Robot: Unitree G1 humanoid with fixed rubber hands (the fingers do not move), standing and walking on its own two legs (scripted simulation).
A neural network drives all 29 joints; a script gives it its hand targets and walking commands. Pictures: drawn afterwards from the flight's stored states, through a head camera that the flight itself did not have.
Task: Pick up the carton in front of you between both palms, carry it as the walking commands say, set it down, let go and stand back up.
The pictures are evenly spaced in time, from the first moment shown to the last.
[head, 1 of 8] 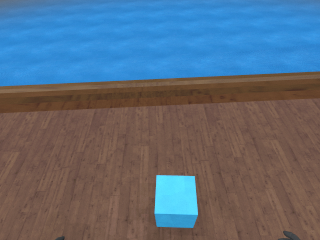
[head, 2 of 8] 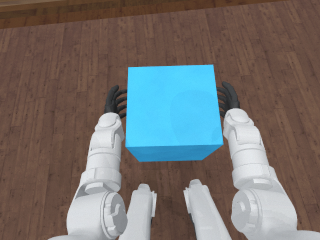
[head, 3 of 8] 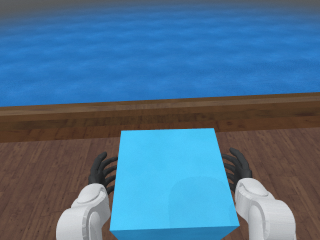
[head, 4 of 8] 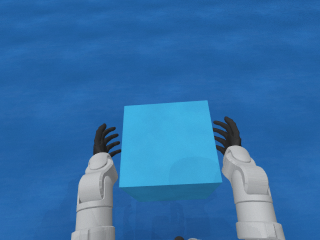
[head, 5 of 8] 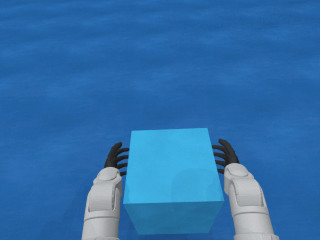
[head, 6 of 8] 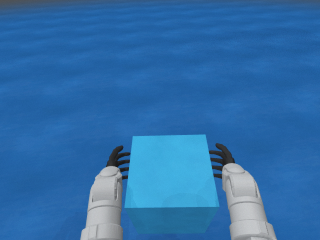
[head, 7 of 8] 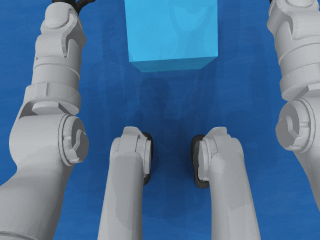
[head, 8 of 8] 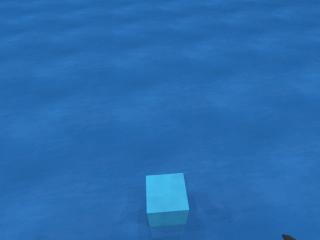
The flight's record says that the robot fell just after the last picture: no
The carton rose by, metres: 0.67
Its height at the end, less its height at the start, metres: -0.95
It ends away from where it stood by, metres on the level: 4.83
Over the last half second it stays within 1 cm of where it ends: yes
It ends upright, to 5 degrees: yes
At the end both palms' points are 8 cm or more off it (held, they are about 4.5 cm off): yes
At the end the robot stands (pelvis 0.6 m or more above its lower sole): yes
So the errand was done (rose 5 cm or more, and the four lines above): yes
